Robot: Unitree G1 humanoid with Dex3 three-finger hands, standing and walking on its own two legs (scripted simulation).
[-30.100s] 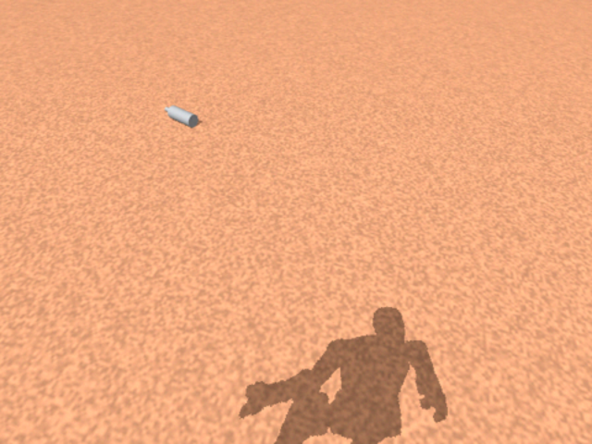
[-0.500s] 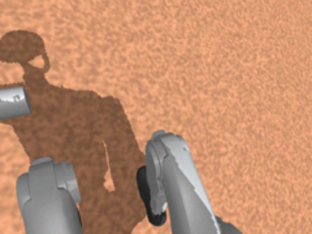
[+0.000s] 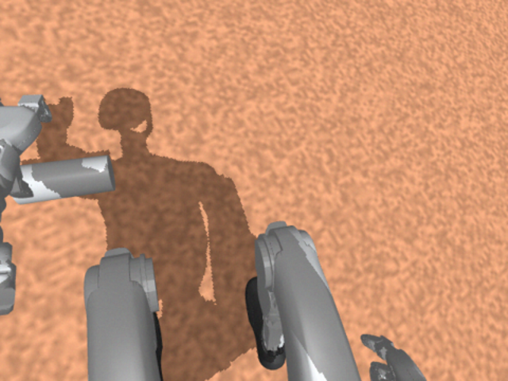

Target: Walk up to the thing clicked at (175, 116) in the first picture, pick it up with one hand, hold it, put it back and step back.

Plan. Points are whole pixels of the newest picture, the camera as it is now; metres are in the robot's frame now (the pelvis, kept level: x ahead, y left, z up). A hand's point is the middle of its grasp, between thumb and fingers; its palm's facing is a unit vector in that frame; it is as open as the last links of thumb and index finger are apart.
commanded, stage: withdraw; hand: left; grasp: from above
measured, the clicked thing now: (50, 180) +0.51 +0.31 -0.33
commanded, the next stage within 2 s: home in 0.10 s
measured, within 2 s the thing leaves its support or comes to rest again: neither
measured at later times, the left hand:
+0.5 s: hand (14, 153) +0.50 +0.30 -0.14, palm faces -0.34 -0.11 -0.93, open 12.4 cm
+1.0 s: hand out of the picture +0.32 +0.24 +0.07, palm faces -0.17 -0.79 -0.59, open 7.5 cm
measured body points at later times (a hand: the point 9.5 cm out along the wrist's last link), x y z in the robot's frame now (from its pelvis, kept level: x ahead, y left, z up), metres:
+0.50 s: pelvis +0.02 +0.01 -0.01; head +0.25 +0.06 +0.37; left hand +0.51 +0.30 -0.09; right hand +0.05 -0.25 -0.12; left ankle +0.09 +0.13 -0.33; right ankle +0.12 -0.14 -0.33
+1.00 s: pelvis +0.02 +0.00 +0.17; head +0.17 +0.03 +0.59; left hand +0.32 +0.28 +0.11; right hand +0.25 -0.24 +0.07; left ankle +0.09 +0.13 -0.33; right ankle +0.12 -0.14 -0.33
